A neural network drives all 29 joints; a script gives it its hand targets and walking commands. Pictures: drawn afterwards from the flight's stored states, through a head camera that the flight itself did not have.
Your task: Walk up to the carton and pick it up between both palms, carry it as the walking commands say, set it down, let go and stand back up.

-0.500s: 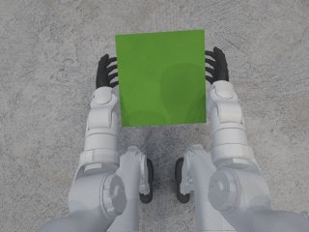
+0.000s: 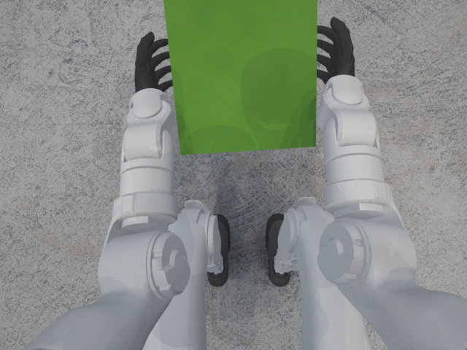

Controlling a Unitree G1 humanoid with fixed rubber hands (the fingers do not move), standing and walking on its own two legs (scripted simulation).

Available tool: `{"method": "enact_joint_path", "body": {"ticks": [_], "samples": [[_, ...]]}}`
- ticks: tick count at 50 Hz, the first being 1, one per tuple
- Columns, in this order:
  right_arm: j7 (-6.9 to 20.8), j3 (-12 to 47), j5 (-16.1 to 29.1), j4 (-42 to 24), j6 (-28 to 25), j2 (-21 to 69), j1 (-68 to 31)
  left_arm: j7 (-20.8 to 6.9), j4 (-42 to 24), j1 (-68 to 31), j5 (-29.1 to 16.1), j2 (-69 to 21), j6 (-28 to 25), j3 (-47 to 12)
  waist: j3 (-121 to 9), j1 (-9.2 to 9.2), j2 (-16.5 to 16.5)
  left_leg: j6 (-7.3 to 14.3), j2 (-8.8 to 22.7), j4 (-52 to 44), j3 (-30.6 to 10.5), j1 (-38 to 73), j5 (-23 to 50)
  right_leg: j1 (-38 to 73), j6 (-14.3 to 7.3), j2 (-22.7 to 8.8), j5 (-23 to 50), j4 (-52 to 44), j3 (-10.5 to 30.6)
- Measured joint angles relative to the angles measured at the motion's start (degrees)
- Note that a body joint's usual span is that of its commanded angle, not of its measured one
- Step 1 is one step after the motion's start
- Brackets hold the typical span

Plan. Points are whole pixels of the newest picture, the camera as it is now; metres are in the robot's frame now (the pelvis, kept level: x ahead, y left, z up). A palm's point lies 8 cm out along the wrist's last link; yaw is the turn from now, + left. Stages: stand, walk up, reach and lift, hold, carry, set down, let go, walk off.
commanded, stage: set down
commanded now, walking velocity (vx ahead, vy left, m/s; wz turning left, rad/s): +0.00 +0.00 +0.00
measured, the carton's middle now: (241, 81) +0.52 +0.00 -0.18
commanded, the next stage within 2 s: none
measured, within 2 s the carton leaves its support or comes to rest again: neither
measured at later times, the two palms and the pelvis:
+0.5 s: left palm (168, 97) +0.51 +0.14 -0.21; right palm (313, 85) +0.52 -0.14 -0.21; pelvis -0.03 +0.00 -0.06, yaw +0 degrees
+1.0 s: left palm (174, 91) +0.54 +0.14 -0.27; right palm (308, 80) +0.55 -0.14 -0.27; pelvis -0.01 +0.00 -0.10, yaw +0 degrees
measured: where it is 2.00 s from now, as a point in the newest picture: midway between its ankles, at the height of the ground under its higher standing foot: (248, 262)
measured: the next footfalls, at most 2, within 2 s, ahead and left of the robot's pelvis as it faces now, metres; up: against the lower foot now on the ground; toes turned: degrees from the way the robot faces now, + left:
none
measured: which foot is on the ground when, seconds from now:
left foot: down 0.00-1.00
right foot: down 0.00-1.00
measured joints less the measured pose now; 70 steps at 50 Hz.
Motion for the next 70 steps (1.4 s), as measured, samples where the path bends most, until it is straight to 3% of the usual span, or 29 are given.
{"method": "enact_joint_path", "body": {"ticks": [13, 20, 28, 36, 39, 48, 54, 63, 70], "samples": [[-0.42, 3.90, 2.90, -1.13, 1.18, -5.81, -9.40, 0.77, -0.07, -9.53, -2.16, 4.40, 0.33, -3.59, 14.11, 0.00, -0.21, 0.00, 0.00, 5.86, 0.00, -1.37, -0.38, -1.43, -0.02, 0.71, -0.44, 5.95, 0.43], [-1.54, 6.36, 6.64, -4.75, 2.13, -9.05, -19.06, 1.84, -3.83, -19.22, -5.86, 9.30, 2.01, -5.53, 32.74, -0.01, -0.12, -0.04, -0.01, 10.30, 0.00, 1.86, -0.37, 1.81, -0.11, 0.90, -0.50, 10.49, 0.42], [-2.82, 7.40, 9.17, -2.64, 3.95, -10.03, -19.18, 2.54, -2.50, -19.34, -7.24, 9.77, 4.23, -5.98, 31.04, 0.00, 0.04, -0.05, 0.06, 15.17, 0.00, -2.21, -1.29, -2.02, -0.11, 0.91, -1.46, 15.16, 0.14], [-2.62, 4.35, 9.16, 9.07, 0.75, -11.73, -25.39, 0.69, 4.90, -22.22, -7.24, 10.37, 1.55, -2.19, 30.68, 0.00, -0.05, -0.05, 0.06, 16.91, 0.00, -3.21, -2.26, -3.02, -0.19, 0.91, -2.48, 16.93, 0.00], [-2.49, 5.06, 9.16, 9.56, 0.42, -12.20, -25.28, -0.53, 5.20, -22.23, -7.23, 10.70, 1.36, -2.10, 30.70, 0.00, -0.04, -0.05, 0.06, 17.90, 0.00, -4.42, -3.00, -4.23, -0.23, 0.91, -3.21, 17.93, -0.08], [-2.50, 9.42, 9.17, 9.52, -0.34, -14.02, -24.19, -0.71, 7.67, -23.48, -7.65, 13.68, 0.68, -7.28, 30.82, -0.01, 0.69, -0.05, 0.06, 21.79, 0.00, -7.22, -5.12, -6.92, -0.38, 1.00, -5.32, 21.75, -0.32], [-0.30, 9.47, 9.22, 10.99, -0.31, -14.67, -25.10, -1.24, 10.39, -24.68, -7.83, 14.75, 0.02, -6.90, 30.76, 0.00, 0.73, -0.06, 0.06, 23.94, 0.00, -8.24, -6.05, -7.95, -0.62, 1.01, -6.30, 23.92, -0.51], [0.20, 9.32, 9.21, 12.35, -0.85, -15.04, -25.43, -2.89, 11.73, -25.00, -8.07, 15.39, -0.56, -6.79, 30.67, 0.00, 0.70, -0.06, 0.06, 25.48, 0.00, -8.77, -6.45, -8.36, -0.67, 1.01, -6.71, 25.37, -0.63], [2.16, 7.34, 9.21, 13.40, -1.52, -15.18, -26.15, -4.56, 13.14, -25.72, -8.08, 15.78, -1.64, -5.50, 30.58, 0.00, 0.67, -0.06, 0.06, 26.03, 0.00, -9.44, -6.45, -9.04, -0.67, 1.01, -6.74, 25.93, -0.67]]}}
